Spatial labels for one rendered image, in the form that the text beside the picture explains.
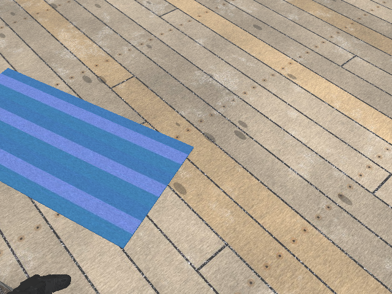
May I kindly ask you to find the robot left hand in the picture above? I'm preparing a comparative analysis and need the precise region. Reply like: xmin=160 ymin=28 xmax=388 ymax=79
xmin=7 ymin=274 xmax=71 ymax=294

